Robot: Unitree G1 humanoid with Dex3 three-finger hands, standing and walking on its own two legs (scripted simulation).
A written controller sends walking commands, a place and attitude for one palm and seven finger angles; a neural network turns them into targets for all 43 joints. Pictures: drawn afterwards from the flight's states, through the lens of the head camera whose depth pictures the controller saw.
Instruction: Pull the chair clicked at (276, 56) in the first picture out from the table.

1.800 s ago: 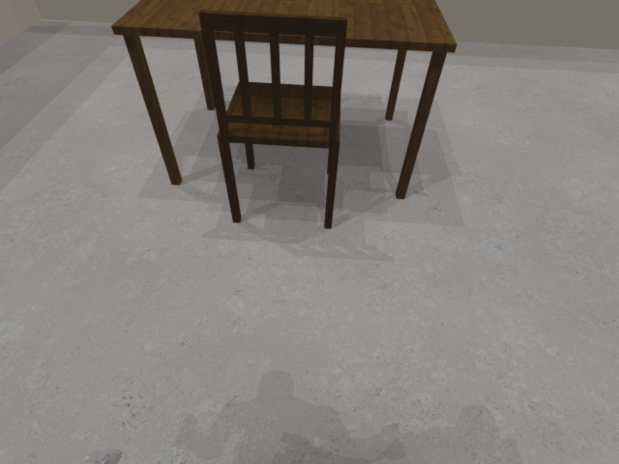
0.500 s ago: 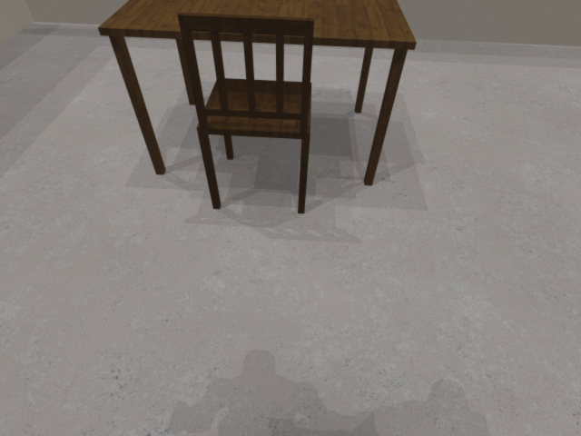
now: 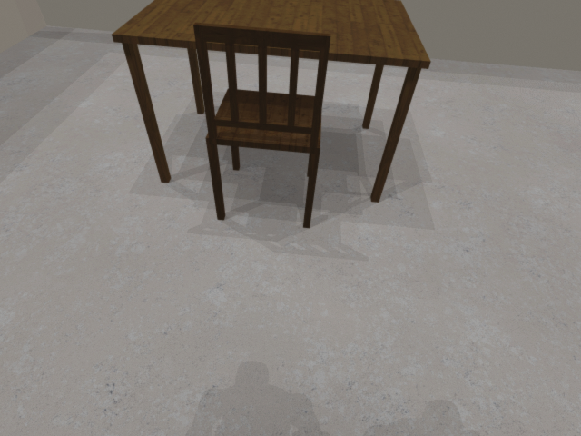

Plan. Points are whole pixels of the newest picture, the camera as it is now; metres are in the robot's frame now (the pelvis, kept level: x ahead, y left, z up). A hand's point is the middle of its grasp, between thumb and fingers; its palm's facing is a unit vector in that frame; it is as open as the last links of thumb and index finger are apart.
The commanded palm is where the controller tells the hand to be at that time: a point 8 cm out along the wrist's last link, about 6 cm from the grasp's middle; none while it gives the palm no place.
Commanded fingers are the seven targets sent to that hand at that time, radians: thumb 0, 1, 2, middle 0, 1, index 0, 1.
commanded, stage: walk to a spot facing it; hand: left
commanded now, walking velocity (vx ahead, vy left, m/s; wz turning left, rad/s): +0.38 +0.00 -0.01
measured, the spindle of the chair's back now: (262, 86) +1.19 +0.17 -0.08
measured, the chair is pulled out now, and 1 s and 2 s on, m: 0.00 0.00 0.00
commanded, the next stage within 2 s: take the last steps up to it in 0.74 s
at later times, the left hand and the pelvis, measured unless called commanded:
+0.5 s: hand (221, 352) +0.30 +0.14 -0.17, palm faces -0.01 -0.98 -0.20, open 7.3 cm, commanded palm none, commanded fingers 0.00 0.90 0.90 -0.20 -0.30 -0.20 -0.30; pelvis +0.19 -0.04 -0.02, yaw +0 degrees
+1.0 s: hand (202, 325) +0.35 +0.19 -0.18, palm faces +0.13 -0.98 -0.15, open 7.4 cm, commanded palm none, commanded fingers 0.00 0.90 0.90 -0.20 -0.30 -0.20 -0.30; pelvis +0.38 +0.01 +0.01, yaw +3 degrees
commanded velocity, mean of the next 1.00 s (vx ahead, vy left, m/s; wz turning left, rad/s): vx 0.33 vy -0.01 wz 0.04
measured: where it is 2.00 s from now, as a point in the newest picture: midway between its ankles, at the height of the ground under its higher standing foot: (299, 313)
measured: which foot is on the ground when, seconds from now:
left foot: down 0.00-0.40, up 0.42-0.78, down 0.80-1.00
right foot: down 0.00-0.02, up 0.04-0.40, down 0.42-0.80, up 0.82-1.00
